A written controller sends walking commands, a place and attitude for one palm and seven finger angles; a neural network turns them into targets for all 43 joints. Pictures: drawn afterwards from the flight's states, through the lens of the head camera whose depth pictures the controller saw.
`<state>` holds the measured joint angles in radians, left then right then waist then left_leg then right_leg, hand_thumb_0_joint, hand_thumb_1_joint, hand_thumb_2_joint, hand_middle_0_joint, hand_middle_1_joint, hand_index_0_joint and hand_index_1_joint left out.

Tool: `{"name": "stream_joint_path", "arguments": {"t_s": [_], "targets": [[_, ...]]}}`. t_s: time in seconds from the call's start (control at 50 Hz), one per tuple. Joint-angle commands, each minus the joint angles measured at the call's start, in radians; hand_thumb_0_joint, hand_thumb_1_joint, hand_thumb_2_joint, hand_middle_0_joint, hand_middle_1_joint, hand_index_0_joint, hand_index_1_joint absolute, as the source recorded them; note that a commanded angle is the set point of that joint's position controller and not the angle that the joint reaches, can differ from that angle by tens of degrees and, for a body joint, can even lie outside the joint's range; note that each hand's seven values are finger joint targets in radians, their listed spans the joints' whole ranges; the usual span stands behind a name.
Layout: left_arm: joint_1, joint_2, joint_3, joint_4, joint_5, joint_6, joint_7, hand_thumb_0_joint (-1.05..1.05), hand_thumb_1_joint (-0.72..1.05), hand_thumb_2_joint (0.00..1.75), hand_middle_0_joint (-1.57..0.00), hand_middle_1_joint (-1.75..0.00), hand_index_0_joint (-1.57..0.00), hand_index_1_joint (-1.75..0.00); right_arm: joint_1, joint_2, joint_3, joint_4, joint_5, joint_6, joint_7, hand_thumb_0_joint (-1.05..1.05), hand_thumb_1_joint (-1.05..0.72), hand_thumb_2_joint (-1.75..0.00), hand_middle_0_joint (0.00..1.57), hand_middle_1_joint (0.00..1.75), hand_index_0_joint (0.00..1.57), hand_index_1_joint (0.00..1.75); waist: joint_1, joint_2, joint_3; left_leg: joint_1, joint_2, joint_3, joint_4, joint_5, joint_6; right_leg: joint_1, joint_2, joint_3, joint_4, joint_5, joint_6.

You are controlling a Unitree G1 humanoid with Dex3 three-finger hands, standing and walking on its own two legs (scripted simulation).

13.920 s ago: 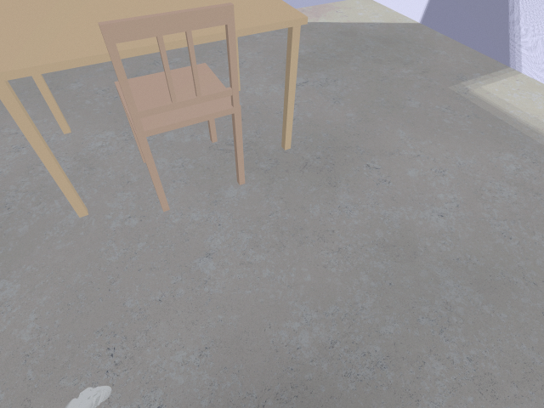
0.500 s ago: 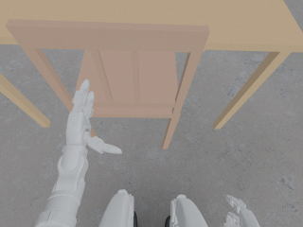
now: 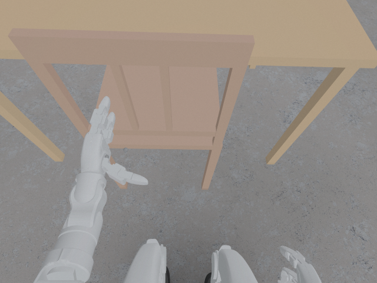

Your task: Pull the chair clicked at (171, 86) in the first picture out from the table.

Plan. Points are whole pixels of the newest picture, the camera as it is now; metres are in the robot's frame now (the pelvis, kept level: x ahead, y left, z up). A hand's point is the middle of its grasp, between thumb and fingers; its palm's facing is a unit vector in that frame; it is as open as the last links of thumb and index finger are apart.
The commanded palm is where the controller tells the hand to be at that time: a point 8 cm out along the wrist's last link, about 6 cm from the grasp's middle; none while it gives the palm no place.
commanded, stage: aim the fingers beside a spindle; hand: left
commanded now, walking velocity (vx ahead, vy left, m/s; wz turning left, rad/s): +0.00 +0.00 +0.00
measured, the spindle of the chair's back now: (127, 100) +0.52 +0.16 +0.01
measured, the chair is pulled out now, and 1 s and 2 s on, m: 0.00 0.00 0.00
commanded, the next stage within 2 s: push the fingers through the gap in 0.64 s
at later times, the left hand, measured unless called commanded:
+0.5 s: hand (127, 153) +0.37 +0.14 +0.02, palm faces -0.03 -1.00 +0.00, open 16.9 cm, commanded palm +0.36 +0.19 +0.02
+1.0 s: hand (124, 142) +0.40 +0.15 +0.02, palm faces +0.00 -1.00 -0.02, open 16.9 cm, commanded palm +0.38 +0.19 +0.02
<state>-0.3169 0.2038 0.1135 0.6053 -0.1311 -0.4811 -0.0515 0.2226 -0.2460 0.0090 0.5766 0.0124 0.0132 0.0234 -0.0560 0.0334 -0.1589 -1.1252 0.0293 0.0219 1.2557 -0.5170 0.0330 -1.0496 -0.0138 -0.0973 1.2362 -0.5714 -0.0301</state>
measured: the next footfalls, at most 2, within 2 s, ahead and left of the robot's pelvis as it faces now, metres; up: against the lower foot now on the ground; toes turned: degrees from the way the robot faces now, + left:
none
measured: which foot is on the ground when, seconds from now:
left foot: down 0.00-1.00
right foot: down 0.00-1.00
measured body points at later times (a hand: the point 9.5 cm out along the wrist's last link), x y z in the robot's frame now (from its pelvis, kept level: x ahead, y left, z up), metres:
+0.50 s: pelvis +0.00 +0.00 +0.00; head +0.12 +0.01 +0.43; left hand +0.37 +0.19 +0.03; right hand +0.13 -0.25 -0.11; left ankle +0.04 +0.10 -0.63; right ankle +0.01 -0.11 -0.63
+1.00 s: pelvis +0.00 +0.02 -0.01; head +0.12 +0.03 +0.43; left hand +0.40 +0.20 +0.02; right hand +0.13 -0.24 -0.12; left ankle +0.04 +0.10 -0.63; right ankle +0.01 -0.11 -0.63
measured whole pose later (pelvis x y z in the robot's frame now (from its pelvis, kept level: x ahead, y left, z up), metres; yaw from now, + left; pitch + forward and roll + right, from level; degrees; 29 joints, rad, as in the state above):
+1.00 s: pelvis +0.00 +0.02 -0.01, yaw -1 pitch +23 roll -3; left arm -0.40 0.20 0.13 0.63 -0.11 -0.49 -0.03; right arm 0.21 -0.24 0.01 0.58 0.00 0.00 0.02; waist -0.08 0.03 -0.15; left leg -1.17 0.02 0.02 1.29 -0.53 0.05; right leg -1.08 -0.02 -0.09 1.25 -0.57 -0.01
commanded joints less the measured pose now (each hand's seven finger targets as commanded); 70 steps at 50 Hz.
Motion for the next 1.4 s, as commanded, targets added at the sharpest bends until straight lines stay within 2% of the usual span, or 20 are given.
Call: {"name": "stream_joint_path", "arguments": {"t_s": [0.0, 0.04, 0.08, 0.16, 0.2, 0.24, 0.32, 0.4, 0.46, 0.52, 0.56, 0.6, 0.72, 0.76, 0.82, 0.86, 0.96, 1.02, 1.18, 1.38], "targets": [[-0.171, 0.066, 0.005, -0.247, -0.031, -0.05, -0.047, 0.0, -0.5, 0.3, -0.06, -0.08, -0.06, -0.08, 0.033, -0.146, -0.064, -0.131, 0.002, -0.041, -0.012, 0.0, -0.9, -0.9, 0.2, 0.3, 0.2, 0.3, -0.014, -0.003, -0.413, 0.299, -0.026, -0.048, -0.14, 0.274, -0.003, 0.207, 0.022, 0.076, -0.185, 0.334, 0.002], [-0.186, 0.09, 0.016, -0.402, -0.036, -0.097, -0.029, 0.0, -0.5, 0.3, -0.06, -0.08, -0.06, -0.08, 0.033, -0.135, -0.067, -0.142, -0.003, -0.053, -0.013, 0.0, -0.9, -0.9, 0.2, 0.3, 0.2, 0.3, 0.007, 0.062, -0.511, 0.4, -0.022, -0.056, -0.146, 0.361, -0.009, 0.23, 0.023, 0.073, -0.169, 0.389, 0.0], [-0.199, 0.132, 0.042, -0.475, -0.029, -0.127, 0.006, 0.0, -0.5, 0.3, -0.06, -0.08, -0.06, -0.08, 0.038, -0.132, -0.064, -0.131, -0.01, -0.059, -0.015, 0.0, -0.9, -0.9, 0.2, 0.3, 0.2, 0.3, 0.001, 0.078, -0.524, 0.443, -0.017, -0.064, -0.145, 0.394, -0.01, 0.216, 0.026, 0.07, -0.166, 0.396, 0.002], [-0.176, 0.148, 0.074, -0.318, 0.014, -0.12, 0.046, 0.0, -0.5, 0.3, -0.06, -0.08, -0.06, -0.08, 0.041, -0.132, -0.058, -0.097, -0.016, -0.056, -0.016, 0.0, -0.9, -0.9, 0.2, 0.3, 0.2, 0.3, -0.026, -0.011, -0.379, 0.303, -0.017, -0.059, -0.135, 0.302, -0.003, 0.19, 0.029, 0.071, -0.165, 0.345, 0.009], [-0.18, 0.108, 0.051, -0.163, 0.021, -0.085, 0.031, 0.0, -0.5, 0.3, -0.06, -0.08, -0.06, -0.08, 0.036, -0.138, -0.054, -0.085, -0.012, -0.048, -0.012, 0.0, -0.9, -0.9, 0.2, 0.3, 0.2, 0.3, -0.052, -0.072, -0.274, 0.217, -0.023, -0.049, -0.13, 0.192, -0.001, 0.152, 0.028, 0.076, -0.19, 0.26, 0.014], [-0.184, 0.092, 0.043, -0.082, 0.01, -0.058, -0.003, 0.0, -0.5, 0.3, -0.06, -0.08, -0.06, -0.08, 0.031, -0.146, -0.053, -0.09, -0.004, -0.046, -0.015, 0.0, -0.9, -0.9, 0.2, 0.3, 0.2, 0.3, -0.051, -0.083, -0.25, 0.171, -0.031, -0.043, -0.128, 0.122, -0.001, 0.148, 0.025, 0.091, -0.214, 0.182, 0.013], [-0.237, 0.081, 0.016, -0.197, -0.026, -0.063, -0.066, 0.0, -0.5, 0.3, -0.06, -0.08, -0.06, -0.08, 0.03, -0.15, -0.058, -0.12, 0.0, -0.053, -0.018, 0.0, -0.9, -0.9, 0.2, 0.3, 0.2, 0.3, -0.026, 0.021, -0.402, 0.269, -0.029, -0.045, -0.13, 0.225, -0.002, 0.184, 0.021, 0.085, -0.184, 0.283, 0.001], [-0.254, 0.118, 0.029, -0.417, -0.044, -0.108, -0.045, 0.0, -0.5, 0.3, -0.06, -0.08, -0.06, -0.08, 0.045, -0.143, -0.067, -0.122, -0.006, -0.07, -0.021, 0.0, -0.9, -0.9, 0.2, 0.3, 0.2, 0.3, -0.012, 0.096, -0.551, 0.454, -0.014, -0.07, -0.135, 0.397, -0.011, 0.194, 0.027, 0.067, -0.163, 0.392, 0.001], [-0.194, 0.167, 0.084, -0.374, -0.026, -0.103, 0.002, 0.0, -0.5, 0.3, -0.06, -0.08, -0.06, -0.08, 0.053, -0.144, -0.064, -0.104, -0.011, -0.069, -0.023, 0.0, -0.9, -0.9, 0.2, 0.3, 0.2, 0.3, -0.017, 0.027, -0.495, 0.399, -0.012, -0.07, -0.138, 0.383, -0.007, 0.204, 0.032, 0.063, -0.163, 0.389, 0.007], [-0.165, 0.119, 0.069, -0.193, 0.002, -0.067, 0.019, 0.0, -0.5, 0.3, -0.06, -0.08, -0.06, -0.08, 0.046, -0.141, -0.056, -0.088, -0.01, -0.052, -0.016, 0.0, -0.9, -0.9, 0.2, 0.3, 0.2, 0.3, -0.038, -0.053, -0.324, 0.266, -0.018, -0.062, -0.143, 0.258, -0.006, 0.156, 0.031, 0.057, -0.175, 0.302, 0.012], [-0.147, 0.127, 0.088, -0.111, 0.007, -0.049, 0.01, 0.0, -0.5, 0.3, -0.06, -0.08, -0.06, -0.08, 0.048, -0.147, -0.055, -0.091, -0.009, -0.045, -0.015, 0.0, -0.9, -0.9, 0.2, 0.3, 0.2, 0.3, -0.032, -0.068, -0.273, 0.213, -0.025, -0.056, -0.145, 0.207, -0.004, 0.151, 0.033, 0.061, -0.184, 0.262, 0.008], [-0.164, 0.079, 0.04, -0.127, 0.0, -0.048, -0.017, 0.0, -0.5, 0.3, -0.06, -0.08, -0.06, -0.08, 0.04, -0.147, -0.056, -0.107, -0.006, -0.042, -0.01, 0.0, -0.9, -0.9, 0.2, 0.3, 0.2, 0.3, -0.033, -0.035, -0.305, 0.24, -0.026, -0.053, -0.146, 0.216, -0.005, 0.145, 0.029, 0.059, -0.18, 0.267, 0.004], [-0.224, 0.089, 0.002, -0.423, -0.04, -0.109, -0.045, 0.0, -0.5, 0.3, -0.06, -0.08, -0.06, -0.08, 0.045, -0.145, -0.069, -0.125, -0.005, -0.064, -0.015, 0.0, -0.9, -0.9, 0.2, 0.3, 0.2, 0.3, -0.016, 0.103, -0.527, 0.487, -0.005, -0.086, -0.148, 0.41, -0.02, 0.148, 0.03, 0.048, -0.158, 0.362, -0.004], [-0.226, 0.107, 0.015, -0.398, -0.029, -0.109, -0.019, 0.0, -0.5, 0.3, -0.06, -0.08, -0.06, -0.08, 0.054, -0.149, -0.067, -0.107, -0.011, -0.066, -0.018, 0.0, -0.9, -0.9, 0.2, 0.3, 0.2, 0.3, -0.03, 0.085, -0.489, 0.481, 0.0, -0.101, -0.145, 0.407, -0.022, 0.105, 0.033, 0.037, -0.151, 0.336, -0.001], [-0.302, 0.089, 0.015, -0.232, 0.008, -0.092, 0.017, 0.0, -0.5, 0.3, -0.06, -0.08, -0.06, -0.08, 0.058, -0.15, -0.062, -0.065, -0.016, -0.057, -0.019, 0.0, -0.9, -0.9, 0.2, 0.3, 0.2, 0.3, -0.069, 0.0, -0.339, 0.352, -0.004, -0.104, -0.136, 0.269, -0.015, 0.034, 0.034, 0.032, -0.153, 0.244, 0.006], [-0.306, 0.127, 0.062, -0.171, 0.022, -0.083, 0.031, 0.0, -0.5, 0.3, -0.06, -0.08, -0.06, -0.08, 0.057, -0.156, -0.061, -0.067, -0.017, -0.051, -0.02, 0.0, -0.9, -0.9, 0.2, 0.3, 0.2, 0.3, -0.054, -0.003, -0.321, 0.309, -0.013, -0.098, -0.142, 0.223, -0.014, 0.044, 0.034, 0.035, -0.155, 0.213, 0.002], [-0.358, 0.096, 0.039, -0.168, 0.021, -0.063, 0.023, 0.0, -0.5, 0.3, -0.06, -0.08, -0.06, -0.08, 0.064, -0.158, -0.063, -0.088, -0.017, -0.039, -0.013, 0.0, -0.9, -0.9, 0.2, 0.3, 0.2, 0.3, -0.04, 0.078, -0.445, 0.422, -0.008, -0.109, -0.153, 0.312, -0.028, 0.045, 0.034, 0.029, -0.144, 0.257, -0.007], [-0.427, 0.087, 0.022, -0.203, 0.017, -0.069, 0.023, 0.0, -0.5, 0.3, -0.06, -0.08, -0.06, -0.08, 0.072, -0.155, -0.065, -0.084, -0.018, -0.038, -0.012, 0.0, -0.9, -0.9, 0.2, 0.3, 0.2, 0.3, -0.054, 0.068, -0.49, 0.455, -0.003, -0.112, -0.146, 0.351, -0.027, 0.057, 0.035, 0.031, -0.147, 0.287, -0.003], [-0.488, 0.124, 0.075, -0.042, 0.043, -0.07, 0.049, 0.0, -0.5, 0.3, -0.06, -0.08, -0.06, -0.08, 0.103, -0.155, -0.059, -0.058, -0.022, -0.022, -0.008, 0.0, -0.9, -0.9, 0.2, 0.3, 0.2, 0.3, -0.069, 0.025, -0.394, 0.36, -0.008, -0.103, -0.146, 0.301, -0.021, 0.04, 0.038, 0.032, -0.149, 0.265, 0.001], [-0.57, 0.168, 0.122, 0.006, 0.052, -0.106, 0.049, 0.0, -0.5, 0.3, -0.06, -0.08, -0.06, -0.08, 0.142, -0.153, -0.065, -0.042, -0.031, -0.011, 0.003, 0.0, -0.9, -0.9, 0.2, 0.3, 0.2, 0.3, -0.077, 0.037, -0.487, 0.364, -0.012, -0.08, -0.119, 0.358, -0.014, 0.1, 0.043, 0.054, -0.147, 0.342, 0.004]]}}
